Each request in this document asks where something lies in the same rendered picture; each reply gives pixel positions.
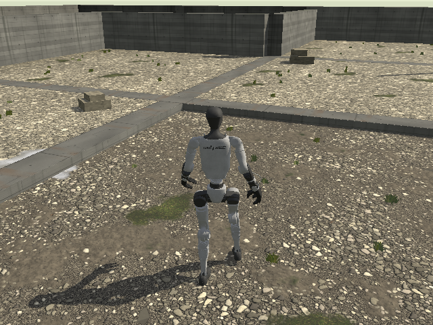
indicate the robot right forearm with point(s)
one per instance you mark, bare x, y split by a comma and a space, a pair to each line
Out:
251, 179

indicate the robot head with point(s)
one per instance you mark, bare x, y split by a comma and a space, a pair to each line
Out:
214, 116

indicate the robot left hand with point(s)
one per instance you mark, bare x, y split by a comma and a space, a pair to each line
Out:
184, 183

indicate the right robot upper arm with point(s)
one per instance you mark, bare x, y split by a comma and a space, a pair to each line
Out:
240, 154

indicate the robot right hand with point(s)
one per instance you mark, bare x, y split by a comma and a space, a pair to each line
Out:
257, 194

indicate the left robot thigh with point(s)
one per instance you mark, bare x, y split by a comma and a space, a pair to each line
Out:
201, 205

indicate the left robot upper arm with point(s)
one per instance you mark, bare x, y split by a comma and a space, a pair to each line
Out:
191, 152

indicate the robot left forearm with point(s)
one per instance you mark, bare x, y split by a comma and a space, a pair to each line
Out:
185, 175

